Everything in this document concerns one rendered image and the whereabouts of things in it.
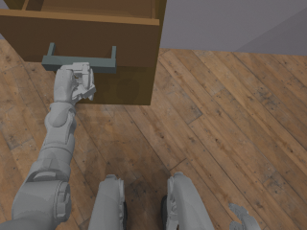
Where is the right robot hand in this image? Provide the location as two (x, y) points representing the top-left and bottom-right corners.
(228, 202), (261, 230)

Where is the cabinet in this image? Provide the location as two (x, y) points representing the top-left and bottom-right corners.
(4, 0), (167, 105)

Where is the left robot upper arm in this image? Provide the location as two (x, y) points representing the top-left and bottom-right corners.
(0, 180), (72, 230)

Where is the left robot forearm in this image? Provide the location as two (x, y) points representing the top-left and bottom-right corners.
(11, 102), (77, 220)

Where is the left robot hand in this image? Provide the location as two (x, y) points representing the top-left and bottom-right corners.
(54, 62), (97, 107)

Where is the robot right thigh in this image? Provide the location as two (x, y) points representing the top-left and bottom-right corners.
(167, 175), (215, 230)

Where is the robot left thigh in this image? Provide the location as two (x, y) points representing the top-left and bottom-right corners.
(87, 177), (125, 230)

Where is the drawer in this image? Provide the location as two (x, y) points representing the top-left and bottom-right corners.
(0, 0), (159, 68)

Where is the robot thigh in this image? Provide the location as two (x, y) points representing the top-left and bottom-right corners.
(167, 175), (215, 230)
(87, 177), (125, 230)

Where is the handle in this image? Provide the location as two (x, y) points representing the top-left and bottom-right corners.
(41, 42), (117, 74)

